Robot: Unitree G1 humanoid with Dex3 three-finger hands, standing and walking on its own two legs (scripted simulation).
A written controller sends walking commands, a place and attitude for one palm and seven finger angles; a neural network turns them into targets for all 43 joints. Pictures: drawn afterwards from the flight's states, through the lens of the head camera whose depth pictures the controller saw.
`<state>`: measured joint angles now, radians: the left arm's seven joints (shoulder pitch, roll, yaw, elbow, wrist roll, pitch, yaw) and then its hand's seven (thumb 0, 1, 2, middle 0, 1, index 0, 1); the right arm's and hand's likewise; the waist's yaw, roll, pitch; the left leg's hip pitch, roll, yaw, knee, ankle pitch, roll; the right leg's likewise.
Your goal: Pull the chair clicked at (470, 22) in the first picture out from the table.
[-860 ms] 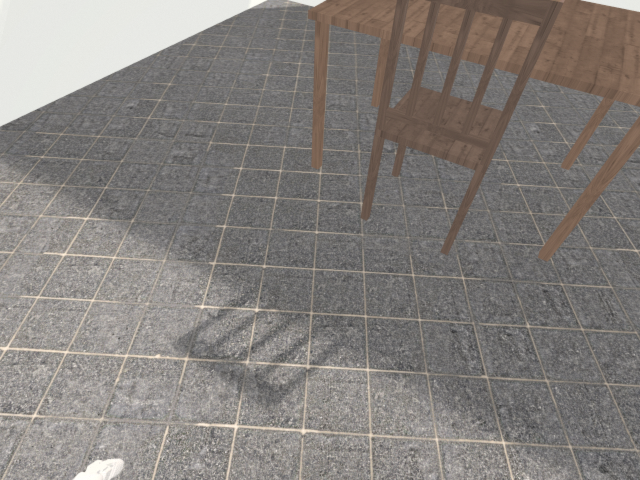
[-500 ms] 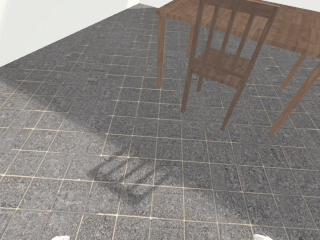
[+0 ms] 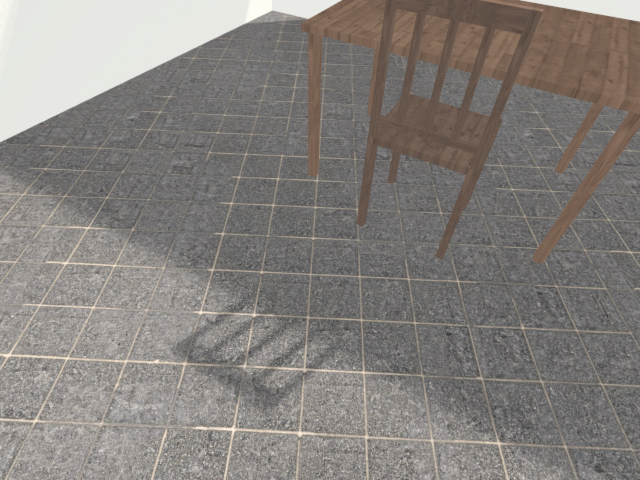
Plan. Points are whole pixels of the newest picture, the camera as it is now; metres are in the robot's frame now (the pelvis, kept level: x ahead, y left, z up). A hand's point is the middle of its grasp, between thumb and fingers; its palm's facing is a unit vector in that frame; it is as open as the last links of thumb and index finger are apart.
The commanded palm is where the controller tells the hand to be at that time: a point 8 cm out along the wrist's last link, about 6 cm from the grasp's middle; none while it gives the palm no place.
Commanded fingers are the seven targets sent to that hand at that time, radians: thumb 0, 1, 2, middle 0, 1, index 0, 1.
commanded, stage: stand and wait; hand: left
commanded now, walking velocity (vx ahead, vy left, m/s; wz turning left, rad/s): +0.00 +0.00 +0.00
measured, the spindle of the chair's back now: (439, 80) +1.22 -0.30 -0.06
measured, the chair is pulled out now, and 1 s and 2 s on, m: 0.00 0.00 0.00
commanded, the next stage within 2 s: look at it before walking up in 0.02 s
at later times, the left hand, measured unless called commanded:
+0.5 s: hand out of the picture +0.06 +0.24 -0.16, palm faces -0.04 -0.94 -0.33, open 7.4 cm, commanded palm none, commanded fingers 0.00 0.90 0.90 -0.20 -0.30 -0.20 -0.30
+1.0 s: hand out of the picture +0.04 +0.19 -0.19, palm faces -0.06 -0.98 -0.20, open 7.4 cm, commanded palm none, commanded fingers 0.00 0.90 0.90 -0.20 -0.30 -0.20 -0.30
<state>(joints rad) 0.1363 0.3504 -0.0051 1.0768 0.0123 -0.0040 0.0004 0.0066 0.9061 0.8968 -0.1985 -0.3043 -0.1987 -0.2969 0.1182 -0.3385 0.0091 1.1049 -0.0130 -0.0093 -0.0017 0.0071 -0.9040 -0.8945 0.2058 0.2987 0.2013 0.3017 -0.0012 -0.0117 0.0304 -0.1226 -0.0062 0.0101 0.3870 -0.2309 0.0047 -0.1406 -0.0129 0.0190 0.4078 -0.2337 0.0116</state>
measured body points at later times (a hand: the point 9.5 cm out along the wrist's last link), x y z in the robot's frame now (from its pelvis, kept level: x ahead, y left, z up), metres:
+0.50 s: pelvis -0.01 -0.01 +0.00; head +0.00 +0.00 +0.45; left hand +0.07 +0.29 -0.13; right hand +0.07 -0.30 -0.13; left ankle -0.01 +0.12 -0.74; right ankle -0.01 -0.13 -0.74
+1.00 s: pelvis +0.05 -0.01 -0.02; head +0.04 +0.00 +0.43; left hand +0.04 +0.24 -0.17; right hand +0.03 -0.26 -0.17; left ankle -0.01 +0.12 -0.74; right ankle -0.01 -0.13 -0.74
